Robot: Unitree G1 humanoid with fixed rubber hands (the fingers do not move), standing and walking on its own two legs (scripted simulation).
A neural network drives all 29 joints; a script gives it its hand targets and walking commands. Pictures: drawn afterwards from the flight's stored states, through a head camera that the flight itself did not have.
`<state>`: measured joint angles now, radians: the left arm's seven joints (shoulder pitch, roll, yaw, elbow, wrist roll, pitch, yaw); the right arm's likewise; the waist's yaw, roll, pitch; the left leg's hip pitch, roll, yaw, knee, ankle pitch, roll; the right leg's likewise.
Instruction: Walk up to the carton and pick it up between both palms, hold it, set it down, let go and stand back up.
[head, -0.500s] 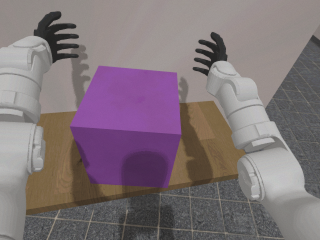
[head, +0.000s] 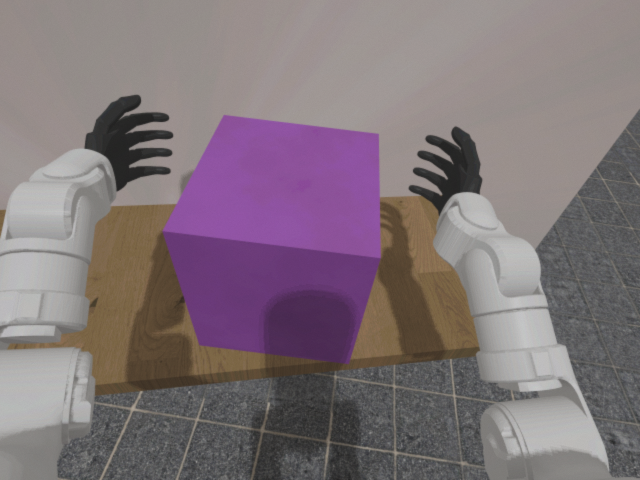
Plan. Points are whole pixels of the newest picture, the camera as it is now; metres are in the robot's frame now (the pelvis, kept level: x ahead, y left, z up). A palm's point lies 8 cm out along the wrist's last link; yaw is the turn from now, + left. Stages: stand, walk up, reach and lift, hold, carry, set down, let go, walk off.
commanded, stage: set down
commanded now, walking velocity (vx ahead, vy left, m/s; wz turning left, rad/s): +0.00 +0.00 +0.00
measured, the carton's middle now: (287, 241) +0.40 +0.01 +0.08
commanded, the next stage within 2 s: none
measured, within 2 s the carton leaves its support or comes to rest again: neither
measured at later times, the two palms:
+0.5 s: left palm (81, 229) +0.37 +0.24 +0.15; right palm (452, 246) +0.32 -0.17 +0.15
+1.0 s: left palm (64, 324) +0.29 +0.25 +0.10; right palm (462, 319) +0.25 -0.17 +0.11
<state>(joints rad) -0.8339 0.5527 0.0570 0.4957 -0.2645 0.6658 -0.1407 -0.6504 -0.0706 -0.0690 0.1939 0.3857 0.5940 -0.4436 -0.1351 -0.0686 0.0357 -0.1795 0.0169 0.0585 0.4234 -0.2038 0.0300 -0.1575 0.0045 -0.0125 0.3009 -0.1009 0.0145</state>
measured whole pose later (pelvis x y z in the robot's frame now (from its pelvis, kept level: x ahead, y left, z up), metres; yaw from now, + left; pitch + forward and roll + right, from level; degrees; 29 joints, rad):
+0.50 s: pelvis +0.02 +0.01 +0.00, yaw +0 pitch -5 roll -2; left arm -0.44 0.52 0.10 0.05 -0.28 0.73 -0.16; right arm -0.29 -0.09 -0.05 -0.14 0.37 0.64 -0.43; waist -0.06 -0.05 0.07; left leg -0.09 0.01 0.07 0.42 -0.24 0.04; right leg -0.07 -0.01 0.00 0.29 -0.13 0.03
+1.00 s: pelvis +0.03 +0.01 +0.00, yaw -1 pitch -6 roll -2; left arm 0.03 0.47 0.13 -0.24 -0.28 0.56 -0.18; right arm 0.22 -0.07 0.02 -0.47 0.28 0.55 -0.38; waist 0.02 -0.03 0.09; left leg -0.05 0.01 0.08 0.40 -0.25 0.03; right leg -0.04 0.00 0.01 0.29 -0.15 0.02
